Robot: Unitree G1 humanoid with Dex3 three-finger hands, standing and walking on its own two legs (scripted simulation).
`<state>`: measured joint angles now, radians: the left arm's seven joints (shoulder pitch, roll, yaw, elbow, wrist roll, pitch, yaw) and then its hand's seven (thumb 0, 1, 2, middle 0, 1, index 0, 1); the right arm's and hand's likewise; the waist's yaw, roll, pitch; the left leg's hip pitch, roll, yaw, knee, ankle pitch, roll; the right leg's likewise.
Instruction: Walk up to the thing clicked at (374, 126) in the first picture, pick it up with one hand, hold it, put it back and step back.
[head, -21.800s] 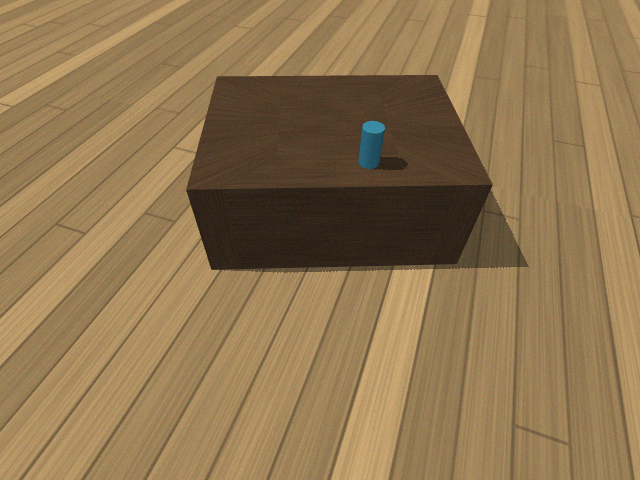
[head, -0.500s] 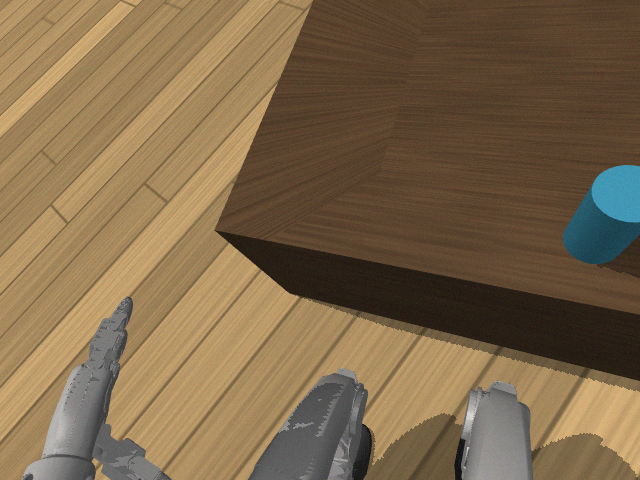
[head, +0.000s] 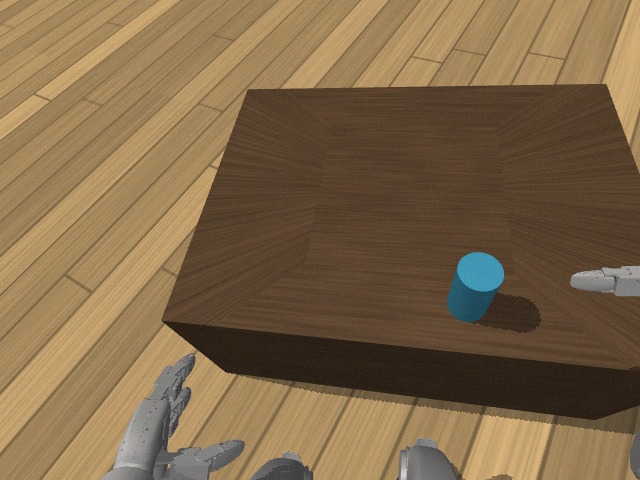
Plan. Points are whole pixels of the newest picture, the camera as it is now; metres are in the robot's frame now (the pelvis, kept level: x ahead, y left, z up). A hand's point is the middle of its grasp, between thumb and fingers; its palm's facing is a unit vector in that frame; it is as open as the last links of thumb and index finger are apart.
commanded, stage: home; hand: right
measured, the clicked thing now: (472, 289) +0.46 -0.20 -0.20
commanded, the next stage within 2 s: none
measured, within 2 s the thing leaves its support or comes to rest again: neither
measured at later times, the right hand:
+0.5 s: hand (526, 434) +0.21 -0.19 -0.03, palm faces +0.18 +0.95 -0.24, open 17.3 cm
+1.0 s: hand (485, 477) +0.17 -0.14 -0.02, palm faces +0.16 +0.95 -0.27, open 17.4 cm
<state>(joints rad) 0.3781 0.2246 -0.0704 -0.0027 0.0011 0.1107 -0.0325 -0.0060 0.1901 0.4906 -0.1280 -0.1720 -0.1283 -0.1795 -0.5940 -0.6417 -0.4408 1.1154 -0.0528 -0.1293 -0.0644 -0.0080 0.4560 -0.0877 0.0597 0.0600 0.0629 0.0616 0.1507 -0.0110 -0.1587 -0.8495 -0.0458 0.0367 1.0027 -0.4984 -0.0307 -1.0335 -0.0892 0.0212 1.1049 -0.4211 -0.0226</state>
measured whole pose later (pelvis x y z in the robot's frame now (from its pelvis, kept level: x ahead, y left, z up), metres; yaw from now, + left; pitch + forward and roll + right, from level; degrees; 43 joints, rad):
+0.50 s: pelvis +0.02 +0.01 +0.04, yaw -2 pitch +8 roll +2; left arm 0.29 0.20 -0.05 0.36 -0.06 0.12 0.08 0.01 0.86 0.87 -0.20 -0.28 -0.20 -0.29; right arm 0.34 -0.22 -0.03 0.24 0.05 0.01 -0.13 -0.01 0.50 -0.08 0.06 0.06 0.06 0.06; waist 0.03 -0.02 -0.09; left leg -0.49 -0.01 0.01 0.82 -0.47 -0.02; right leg -0.64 -0.05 -0.02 0.88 -0.37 -0.01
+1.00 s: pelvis +0.01 +0.05 +0.03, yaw -3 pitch +6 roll +0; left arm 0.27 0.23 0.00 0.49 -0.04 -0.04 0.14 0.01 0.90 0.90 -0.20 -0.30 -0.20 -0.30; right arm 0.44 -0.20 0.02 0.12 0.04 0.11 -0.14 -0.01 0.53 -0.06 0.06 0.05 0.06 0.05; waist 0.02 -0.03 -0.07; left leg -0.51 -0.02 0.03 0.89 -0.50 0.02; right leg -0.64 -0.06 0.01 0.88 -0.35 0.03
